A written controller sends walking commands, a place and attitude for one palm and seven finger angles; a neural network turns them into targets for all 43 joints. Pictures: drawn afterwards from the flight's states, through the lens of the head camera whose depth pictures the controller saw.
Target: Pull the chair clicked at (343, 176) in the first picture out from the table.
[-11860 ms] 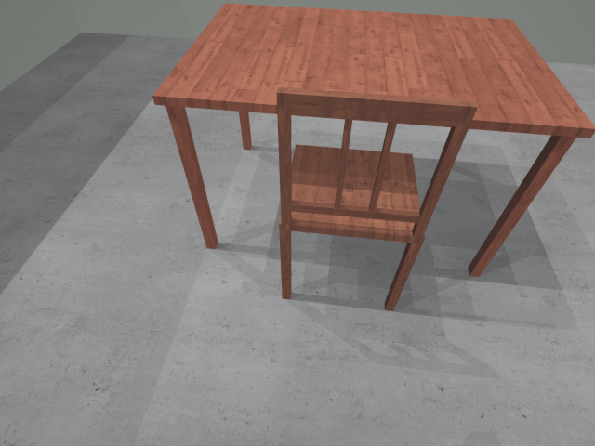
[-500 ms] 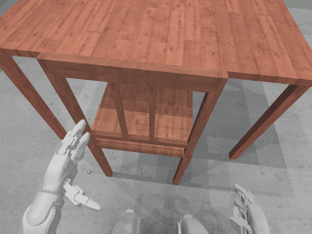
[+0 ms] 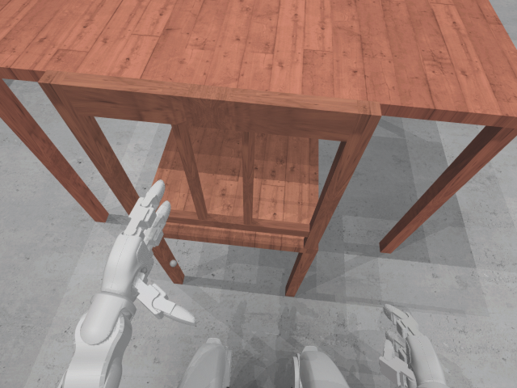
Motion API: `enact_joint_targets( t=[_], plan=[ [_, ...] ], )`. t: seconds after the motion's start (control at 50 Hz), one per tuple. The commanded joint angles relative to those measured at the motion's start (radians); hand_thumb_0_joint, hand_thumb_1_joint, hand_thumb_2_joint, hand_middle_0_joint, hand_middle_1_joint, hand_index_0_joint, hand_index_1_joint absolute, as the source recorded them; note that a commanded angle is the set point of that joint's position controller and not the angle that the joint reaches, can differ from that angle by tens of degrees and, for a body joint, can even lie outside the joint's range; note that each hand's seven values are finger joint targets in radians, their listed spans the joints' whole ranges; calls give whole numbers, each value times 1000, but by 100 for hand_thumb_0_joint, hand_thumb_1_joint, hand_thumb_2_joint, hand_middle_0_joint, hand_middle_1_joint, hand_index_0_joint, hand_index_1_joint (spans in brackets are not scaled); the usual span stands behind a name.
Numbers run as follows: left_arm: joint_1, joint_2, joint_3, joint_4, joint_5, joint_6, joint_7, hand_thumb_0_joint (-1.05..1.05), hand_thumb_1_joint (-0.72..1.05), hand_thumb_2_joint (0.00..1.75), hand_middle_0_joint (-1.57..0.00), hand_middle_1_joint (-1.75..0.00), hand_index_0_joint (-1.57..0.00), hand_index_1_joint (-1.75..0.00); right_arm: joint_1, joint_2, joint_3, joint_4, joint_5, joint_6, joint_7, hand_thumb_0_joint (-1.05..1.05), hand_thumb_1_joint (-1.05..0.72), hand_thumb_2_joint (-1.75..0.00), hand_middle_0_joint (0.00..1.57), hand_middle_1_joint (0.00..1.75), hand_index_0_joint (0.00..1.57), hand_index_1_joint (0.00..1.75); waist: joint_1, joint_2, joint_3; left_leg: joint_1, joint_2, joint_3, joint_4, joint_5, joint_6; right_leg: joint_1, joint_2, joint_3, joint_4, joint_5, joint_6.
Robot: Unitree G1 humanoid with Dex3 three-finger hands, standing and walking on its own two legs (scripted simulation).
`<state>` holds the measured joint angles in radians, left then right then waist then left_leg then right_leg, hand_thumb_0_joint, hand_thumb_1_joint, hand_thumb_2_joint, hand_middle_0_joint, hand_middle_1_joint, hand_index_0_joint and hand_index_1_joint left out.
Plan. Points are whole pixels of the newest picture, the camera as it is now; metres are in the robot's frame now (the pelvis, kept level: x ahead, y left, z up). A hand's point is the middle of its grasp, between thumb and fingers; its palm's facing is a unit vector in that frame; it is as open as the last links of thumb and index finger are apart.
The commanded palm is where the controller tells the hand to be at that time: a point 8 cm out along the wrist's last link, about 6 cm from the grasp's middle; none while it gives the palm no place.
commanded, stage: aim the fingers beside a spindle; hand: left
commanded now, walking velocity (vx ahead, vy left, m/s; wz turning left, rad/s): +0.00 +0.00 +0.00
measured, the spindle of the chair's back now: (193, 178) +0.45 +0.13 +0.01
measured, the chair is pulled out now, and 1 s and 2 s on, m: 0.00 0.00 0.00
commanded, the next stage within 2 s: push the fingers through the gap in 0.92 s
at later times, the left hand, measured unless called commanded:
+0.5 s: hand (192, 258) +0.30 +0.11 +0.02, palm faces -0.14 -0.99 -0.03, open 16.9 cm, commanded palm +0.29 +0.17 +0.02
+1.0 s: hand (189, 258) +0.30 +0.11 +0.02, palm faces -0.13 -0.99 -0.03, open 16.9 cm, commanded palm +0.29 +0.17 +0.02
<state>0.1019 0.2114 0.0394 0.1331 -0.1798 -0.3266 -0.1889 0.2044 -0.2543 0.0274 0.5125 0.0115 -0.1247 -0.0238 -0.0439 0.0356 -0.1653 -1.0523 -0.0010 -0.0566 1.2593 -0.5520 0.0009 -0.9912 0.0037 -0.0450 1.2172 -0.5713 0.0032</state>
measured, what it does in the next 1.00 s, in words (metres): stands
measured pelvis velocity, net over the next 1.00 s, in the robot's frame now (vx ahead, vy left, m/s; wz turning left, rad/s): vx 0.00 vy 0.00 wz -0.01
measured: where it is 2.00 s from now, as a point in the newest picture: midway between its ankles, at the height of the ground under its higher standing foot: outside the picture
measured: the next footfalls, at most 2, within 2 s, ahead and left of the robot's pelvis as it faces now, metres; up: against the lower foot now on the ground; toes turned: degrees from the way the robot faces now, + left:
none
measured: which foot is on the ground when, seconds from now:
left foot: down 0.00-1.00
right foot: down 0.00-1.00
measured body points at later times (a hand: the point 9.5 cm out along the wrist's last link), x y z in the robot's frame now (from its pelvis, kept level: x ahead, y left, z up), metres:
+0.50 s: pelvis +0.00 +0.00 -0.01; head +0.10 +0.00 +0.43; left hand +0.30 +0.16 +0.02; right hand +0.17 -0.24 -0.10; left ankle +0.02 +0.11 -0.63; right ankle +0.01 -0.13 -0.63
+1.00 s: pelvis +0.00 +0.00 -0.01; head +0.10 +0.00 +0.43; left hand +0.30 +0.17 +0.02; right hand +0.17 -0.24 -0.10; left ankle +0.02 +0.11 -0.63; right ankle +0.01 -0.13 -0.63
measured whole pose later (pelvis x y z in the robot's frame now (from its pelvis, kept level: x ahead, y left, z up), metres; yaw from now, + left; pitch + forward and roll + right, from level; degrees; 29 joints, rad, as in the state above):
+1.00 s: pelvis +0.00 +0.00 -0.01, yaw +0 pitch +21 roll -2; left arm 0.06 0.18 0.00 0.17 -0.14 -0.35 -0.10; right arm 0.19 -0.24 0.02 0.50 0.01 -0.04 0.00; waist -0.05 0.03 -0.17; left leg -1.10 0.00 -0.05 1.29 -0.57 0.00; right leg -1.05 0.01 -0.04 1.26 -0.59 0.00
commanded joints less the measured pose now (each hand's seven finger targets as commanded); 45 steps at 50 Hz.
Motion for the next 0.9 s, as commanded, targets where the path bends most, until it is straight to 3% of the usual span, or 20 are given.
enact_joint_targets(
  t=[0.0,0.06,0.1,0.12,0.14,0.24,0.28,0.38,0.52,0.56,0.6,0.62,0.68,0.76,0.82,0.88],
  plan=[
    [-138,91,51,-201,-1,-67,29,0,-50,30,-6,-8,-6,-8,-11,-130,-63,-140,1,-38,-8,0,-90,-90,20,30,20,30,-5,6,-316,273,11,2,-165,309,21,132,-6,-5,-161,277,-35],
    [-137,89,59,-188,6,-73,44,0,-50,30,-6,-8,-6,-8,-11,-129,-65,-141,-2,-25,-3,0,-90,-90,20,30,20,30,-2,-19,-329,257,10,7,-155,314,21,144,-4,0,-154,293,-35],
    [-132,82,50,-208,6,-81,49,0,-50,30,-6,-8,-6,-8,-12,-125,-66,-144,-1,-21,1,0,-90,-90,20,30,20,30,2,5,-350,271,10,8,-150,334,20,146,-6,1,-147,310,-36],
    [-127,87,48,-197,13,-83,54,0,-50,30,-6,-8,-6,-8,-9,-127,-65,-142,-3,-17,3,0,-90,-90,20,30,20,30,-1,6,-342,270,12,6,-148,345,20,140,-3,1,-143,316,-37],
    [-133,45,8,-203,12,-84,53,0,-50,30,-6,-8,-6,-8,-12,-122,-64,-146,-4,-15,7,0,-90,-90,20,30,20,30,-11,0,-339,268,10,7,-145,338,22,133,-5,0,-146,314,-34],
    [-208,37,-14,-174,26,-94,63,0,-50,30,-6,-8,-6,-8,-8,-126,-66,-133,-4,-4,5,0,-90,-90,20,30,20,30,-31,-27,-316,228,11,6,-123,288,26,101,-4,6,-142,279,-33],
    [-180,42,-4,-184,24,-102,67,0,-50,30,-6,-8,-6,-8,-12,-125,-68,-137,-5,-3,6,0,-90,-90,20,30,20,30,-14,-11,-348,244,9,6,-126,304,24,116,-5,6,-135,290,-36],
    [-166,62,18,-202,34,-102,90,0,-50,30,-6,-8,-6,-8,-12,-121,-68,-145,-5,15,11,0,-90,-90,20,30,20,30,-1,5,-370,261,10,7,-126,338,20,123,-5,4,-122,315,-38],
    [-145,50,10,-153,29,-92,83,0,-50,30,-6,-8,-6,-8,-18,-124,-64,-147,-1,30,8,0,-90,-90,20,30,20,30,-20,-56,-312,198,9,15,-123,271,28,124,1,10,-143,280,-33],
    [-165,60,22,-155,23,-101,75,0,-50,30,-6,-8,-6,-8,-19,-124,-64,-145,0,29,6,0,-90,-90,20,30,20,30,-15,-44,-311,186,6,17,-123,243,27,126,-1,14,-148,252,-33],
    [-210,43,-7,-172,22,-108,66,0,-50,30,-6,-8,-6,-8,-24,-124,-64,-142,0,25,3,0,-90,-90,20,30,20,30,-27,-18,-322,198,5,16,-117,244,29,112,-4,16,-146,249,-33],
    [-220,66,11,-182,24,-112,67,0,-50,30,-6,-8,-6,-8,-19,-125,-66,-138,1,22,0,0,-90,-90,20,30,20,30,-24,-14,-331,213,9,14,-114,262,28,111,-2,16,-140,261,-35],
    [-190,32,-24,-192,23,-113,67,0,-50,30,-6,-8,-6,-8,-18,-123,-65,-144,0,17,3,0,-90,-90,20,30,20,30,-19,12,-345,255,10,4,-126,293,25,100,-4,6,-138,271,-36],
    [-191,29,-31,-171,34,-97,84,0,-50,30,-6,-8,-6,-8,-15,-124,-64,-143,-1,22,6,0,-90,-90,20,30,20,30,-22,-10,-332,238,9,1,-127,284,24,97,-4,1,-135,264,-35],
    [-199,89,36,-144,43,-95,97,0,-50,30,-6,-8,-6,-8,-15,-129,-64,-136,-4,31,4,0,-90,-90,20,30,20,30,-10,-26,-329,203,8,9,-121,270,25,110,-1,8,-132,261,-38],
    [-178,57,14,-164,37,-100,96,0,-50,30,-6,-8,-6,-8,-21,-122,-64,-151,-3,35,9,0,-90,-90,20,30,20,30,-3,-9,-350,227,5,13,-128,294,23,129,-3,9,-133,287,-39]
  ],
)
